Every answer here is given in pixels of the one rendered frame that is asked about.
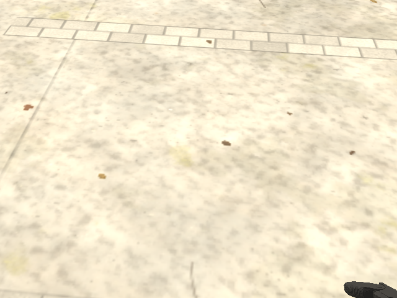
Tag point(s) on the robot right hand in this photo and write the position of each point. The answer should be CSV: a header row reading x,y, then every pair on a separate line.
x,y
369,290

